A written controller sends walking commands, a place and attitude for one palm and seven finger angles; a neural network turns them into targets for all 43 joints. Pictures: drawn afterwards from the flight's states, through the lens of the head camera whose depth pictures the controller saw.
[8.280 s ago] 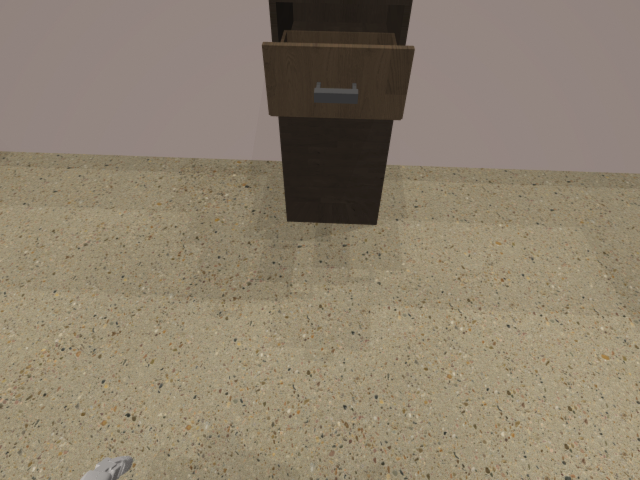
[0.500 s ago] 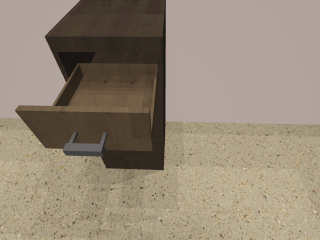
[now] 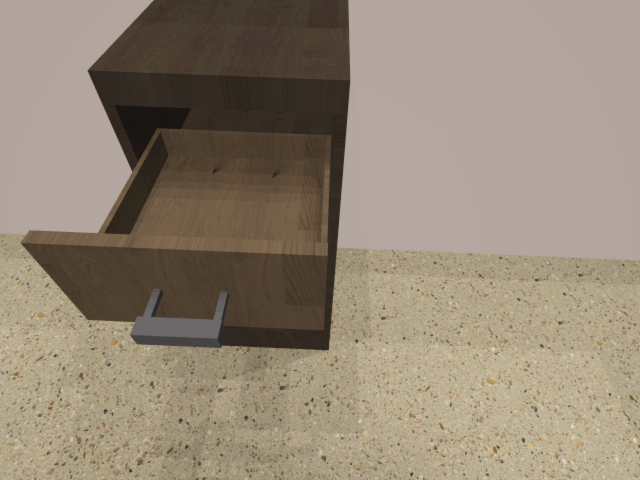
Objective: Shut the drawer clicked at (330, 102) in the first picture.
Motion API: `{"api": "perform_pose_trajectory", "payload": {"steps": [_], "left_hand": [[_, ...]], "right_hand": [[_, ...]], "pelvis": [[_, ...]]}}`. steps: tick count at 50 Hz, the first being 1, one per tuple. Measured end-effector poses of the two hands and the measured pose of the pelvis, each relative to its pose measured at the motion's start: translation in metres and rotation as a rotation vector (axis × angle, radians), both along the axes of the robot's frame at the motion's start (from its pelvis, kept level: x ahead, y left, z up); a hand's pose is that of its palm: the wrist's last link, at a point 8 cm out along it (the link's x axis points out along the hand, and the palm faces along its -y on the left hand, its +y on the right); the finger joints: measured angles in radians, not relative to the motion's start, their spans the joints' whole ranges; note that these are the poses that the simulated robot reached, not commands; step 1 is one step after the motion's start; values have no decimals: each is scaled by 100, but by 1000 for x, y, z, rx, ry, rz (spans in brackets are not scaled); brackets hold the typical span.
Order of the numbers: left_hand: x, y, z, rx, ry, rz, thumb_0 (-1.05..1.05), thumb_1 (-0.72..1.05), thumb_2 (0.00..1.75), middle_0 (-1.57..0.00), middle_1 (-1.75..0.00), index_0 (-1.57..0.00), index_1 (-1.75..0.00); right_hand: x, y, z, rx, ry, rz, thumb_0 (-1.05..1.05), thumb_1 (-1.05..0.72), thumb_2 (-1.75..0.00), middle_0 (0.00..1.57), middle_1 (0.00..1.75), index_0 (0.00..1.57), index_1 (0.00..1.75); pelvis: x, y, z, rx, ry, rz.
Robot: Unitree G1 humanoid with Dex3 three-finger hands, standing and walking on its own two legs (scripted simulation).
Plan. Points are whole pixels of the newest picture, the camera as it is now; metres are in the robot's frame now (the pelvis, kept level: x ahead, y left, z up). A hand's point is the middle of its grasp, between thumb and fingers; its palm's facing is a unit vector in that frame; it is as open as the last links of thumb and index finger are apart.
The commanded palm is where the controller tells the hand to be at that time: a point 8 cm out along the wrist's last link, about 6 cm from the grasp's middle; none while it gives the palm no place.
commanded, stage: come to a stop and stand still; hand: left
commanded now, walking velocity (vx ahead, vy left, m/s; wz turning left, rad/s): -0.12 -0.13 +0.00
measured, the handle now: (184, 315) +0.30 +0.20 +0.04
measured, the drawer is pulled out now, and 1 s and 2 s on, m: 0.30 0.30 0.30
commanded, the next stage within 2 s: look again from close up in 1.46 s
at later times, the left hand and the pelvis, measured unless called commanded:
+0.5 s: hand out of the picture +0.05 +0.16 -0.16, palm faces +0.02 -0.97 -0.23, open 7.4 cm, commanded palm none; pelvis +0.00 -0.02 +0.00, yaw +1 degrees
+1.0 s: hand out of the picture +0.01 +0.21 -0.16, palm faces -0.03 -0.97 -0.22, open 7.4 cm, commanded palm none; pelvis -0.01 +0.03 +0.02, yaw -2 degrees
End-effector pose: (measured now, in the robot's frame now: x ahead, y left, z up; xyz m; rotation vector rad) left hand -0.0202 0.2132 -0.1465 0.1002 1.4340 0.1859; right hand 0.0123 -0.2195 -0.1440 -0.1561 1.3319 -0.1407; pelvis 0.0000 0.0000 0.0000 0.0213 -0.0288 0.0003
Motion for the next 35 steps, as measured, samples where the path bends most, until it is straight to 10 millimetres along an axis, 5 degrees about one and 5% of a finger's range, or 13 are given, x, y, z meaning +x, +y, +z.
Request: {"api": "perform_pose_trajectory", "payload": {"steps": [11, 21, 28, 35], "left_hand": [[20, -11, 24, 78, -77, -46, 0, 92, 90, -20, -30, -19, -30], [48, -12, 21, 79, -172, -92, 0, 91, 90, -20, -30, -20, -30], [72, 0, 20, 56, -222, -95, 0, 91, 90, -20, -30, -20, -30], [72, 18, 24, 56, -205, -120, 0, 91, 90, -20, -30, -20, -30]], "right_hand": [[14, -29, -6, 36, -19, -24, 1, -93, -90, 20, 30, 20, 30], [30, -50, 7, -18, -94, -30, 0, -91, -90, 20, 30, 20, 30], [38, -38, 20, -49, -102, 7, 0, -91, -90, 20, 30, 20, 30], [34, -14, 19, -23, -95, 9, 0, -91, -90, 20, 30, 20, 30]], "pelvis": [[-8, -25, 6, 6, 12, 4], [-1, -28, 4, -33, 24, 2], [-1, -17, 8, -29, 19, -2], [-4, -1, 12, -29, 12, -18]]}}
